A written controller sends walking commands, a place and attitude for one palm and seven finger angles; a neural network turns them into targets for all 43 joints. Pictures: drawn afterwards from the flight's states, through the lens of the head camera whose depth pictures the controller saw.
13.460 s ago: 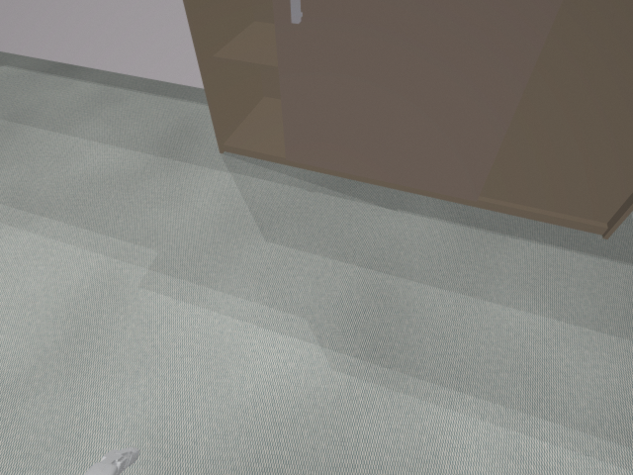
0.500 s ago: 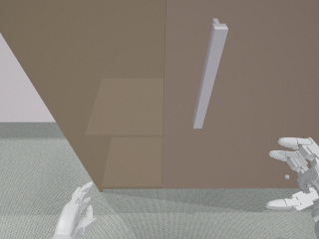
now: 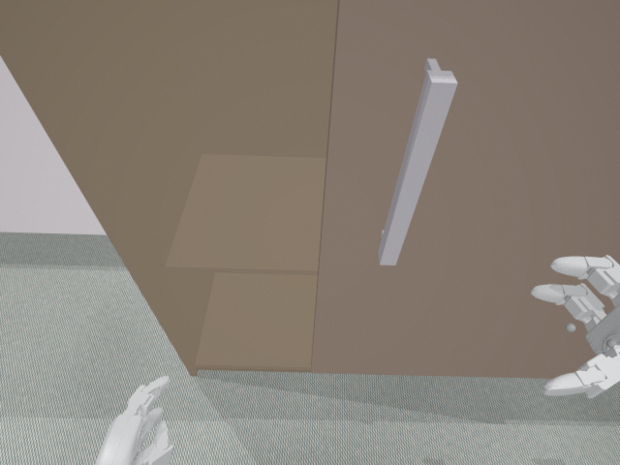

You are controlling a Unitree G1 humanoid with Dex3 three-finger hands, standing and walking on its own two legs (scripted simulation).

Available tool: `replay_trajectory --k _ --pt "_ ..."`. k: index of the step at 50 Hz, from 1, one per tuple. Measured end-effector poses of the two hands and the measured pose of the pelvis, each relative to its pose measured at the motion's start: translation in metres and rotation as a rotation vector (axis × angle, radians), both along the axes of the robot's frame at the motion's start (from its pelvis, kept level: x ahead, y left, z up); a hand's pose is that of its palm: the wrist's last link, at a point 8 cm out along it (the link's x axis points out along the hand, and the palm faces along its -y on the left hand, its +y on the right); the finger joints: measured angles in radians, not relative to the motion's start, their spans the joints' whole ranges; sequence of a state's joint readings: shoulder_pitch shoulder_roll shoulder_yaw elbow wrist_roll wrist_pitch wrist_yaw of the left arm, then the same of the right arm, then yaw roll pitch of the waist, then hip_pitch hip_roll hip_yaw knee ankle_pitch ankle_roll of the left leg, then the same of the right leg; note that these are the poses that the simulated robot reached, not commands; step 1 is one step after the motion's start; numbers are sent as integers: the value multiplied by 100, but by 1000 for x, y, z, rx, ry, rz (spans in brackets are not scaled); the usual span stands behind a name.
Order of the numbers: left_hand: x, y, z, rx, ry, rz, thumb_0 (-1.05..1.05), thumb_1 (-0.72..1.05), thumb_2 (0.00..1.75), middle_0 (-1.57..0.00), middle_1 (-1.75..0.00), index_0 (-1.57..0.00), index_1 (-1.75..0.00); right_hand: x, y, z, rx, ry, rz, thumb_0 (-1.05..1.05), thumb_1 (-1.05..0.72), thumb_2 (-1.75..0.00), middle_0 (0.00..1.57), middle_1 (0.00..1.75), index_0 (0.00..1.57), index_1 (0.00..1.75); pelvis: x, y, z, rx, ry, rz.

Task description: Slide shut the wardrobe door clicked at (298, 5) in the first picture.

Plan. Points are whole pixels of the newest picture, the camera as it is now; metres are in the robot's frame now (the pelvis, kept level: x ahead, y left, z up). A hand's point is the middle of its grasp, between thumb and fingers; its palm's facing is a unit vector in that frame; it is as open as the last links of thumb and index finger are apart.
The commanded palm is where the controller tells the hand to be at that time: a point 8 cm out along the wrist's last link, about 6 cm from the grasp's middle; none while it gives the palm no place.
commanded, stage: raise the hand with hooked fingers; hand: right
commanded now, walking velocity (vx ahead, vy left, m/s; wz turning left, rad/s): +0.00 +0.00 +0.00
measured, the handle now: (405, 178) +0.47 -0.11 +0.13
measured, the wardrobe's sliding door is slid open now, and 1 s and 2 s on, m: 0.36 0.36 0.36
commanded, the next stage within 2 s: move the hooked fingers beside the handle in 0.30 s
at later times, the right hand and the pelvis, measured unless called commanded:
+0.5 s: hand (566, 330) +0.27 -0.26 +0.10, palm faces +0.05 +1.00 -0.05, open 14.0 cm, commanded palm +0.24 -0.31 +0.10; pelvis -0.01 +0.01 +0.00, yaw +0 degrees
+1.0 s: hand (516, 294) +0.32 -0.23 +0.09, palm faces +0.01 +1.00 -0.03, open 14.0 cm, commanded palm +0.29 -0.27 +0.09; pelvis -0.01 +0.01 +0.00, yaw +0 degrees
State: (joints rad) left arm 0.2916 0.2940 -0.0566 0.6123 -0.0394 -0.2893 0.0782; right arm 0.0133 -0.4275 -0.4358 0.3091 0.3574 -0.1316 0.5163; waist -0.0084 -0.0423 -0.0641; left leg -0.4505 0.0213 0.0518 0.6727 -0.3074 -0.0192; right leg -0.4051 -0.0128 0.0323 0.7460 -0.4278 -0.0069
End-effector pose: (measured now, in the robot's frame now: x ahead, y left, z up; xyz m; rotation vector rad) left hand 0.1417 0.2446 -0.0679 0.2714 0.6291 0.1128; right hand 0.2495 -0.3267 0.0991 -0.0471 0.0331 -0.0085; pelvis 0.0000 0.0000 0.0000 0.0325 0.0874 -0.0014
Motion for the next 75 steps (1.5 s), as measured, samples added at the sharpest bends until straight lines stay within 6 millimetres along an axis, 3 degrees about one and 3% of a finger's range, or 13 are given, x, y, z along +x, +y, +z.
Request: replay_trajectory --k 25,41,50,59,66,75 --pt "2 3 -2 -13 -5 -17 1 90 89 -20 -30 -20 -30 -8 10 4 -2 -48 -44 -2 50 -30 30 120 31 120 -6 11 1 -6 -9 -7" --pt "-14 11 -7 -10 32 29 1 90 89 -20 -30 -20 -30 34 34 1 12 -56 1 -2 50 -30 30 120 31 120 -7 11 1 -11 8 2" --pt "-24 10 -13 -21 80 43 1 90 89 -20 -30 -20 -30 45 43 -9 13 -18 -4 -2 50 -30 30 120 31 120 -6 10 1 -15 23 10" --pt "-27 9 -17 -21 114 48 1 90 89 -20 -30 -20 -30 62 54 -3 11 -57 16 -2 50 -30 30 120 30 120 -4 8 0 -12 32 4" --pt "-30 10 -18 -23 134 65 1 90 89 -20 -30 -20 -30 80 63 -14 31 -9 15 -2 50 -30 30 120 31 120 -4 8 0 -16 45 14" --pt "-37 9 -21 -32 172 81 1 90 89 -20 -30 -20 -30 88 70 -3 18 -71 16 -2 50 -30 30 120 31 120 0 5 0 -14 50 19"
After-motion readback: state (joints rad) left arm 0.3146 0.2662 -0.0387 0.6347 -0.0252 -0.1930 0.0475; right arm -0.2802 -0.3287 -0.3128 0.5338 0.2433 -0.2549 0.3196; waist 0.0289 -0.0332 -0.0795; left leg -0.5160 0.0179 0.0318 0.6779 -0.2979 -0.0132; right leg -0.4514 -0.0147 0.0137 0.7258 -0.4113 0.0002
